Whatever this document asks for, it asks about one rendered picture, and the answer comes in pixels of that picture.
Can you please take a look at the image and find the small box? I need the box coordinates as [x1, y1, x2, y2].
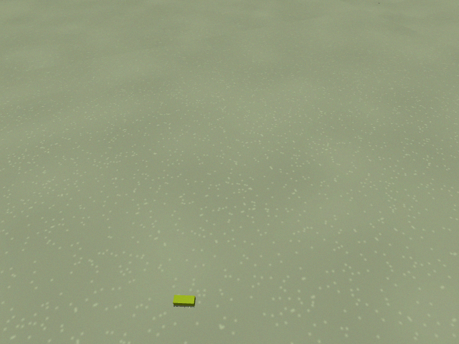
[173, 295, 196, 306]

